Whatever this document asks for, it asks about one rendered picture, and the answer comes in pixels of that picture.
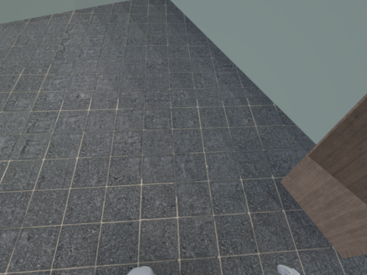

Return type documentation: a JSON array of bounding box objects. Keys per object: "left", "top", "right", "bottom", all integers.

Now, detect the cupboard door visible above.
[{"left": 309, "top": 98, "right": 367, "bottom": 205}]

